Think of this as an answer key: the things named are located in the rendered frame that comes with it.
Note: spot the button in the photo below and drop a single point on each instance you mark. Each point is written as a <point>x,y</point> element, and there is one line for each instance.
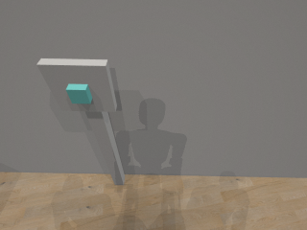
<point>79,93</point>

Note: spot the panel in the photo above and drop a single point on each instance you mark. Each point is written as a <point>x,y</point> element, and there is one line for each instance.
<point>59,72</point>

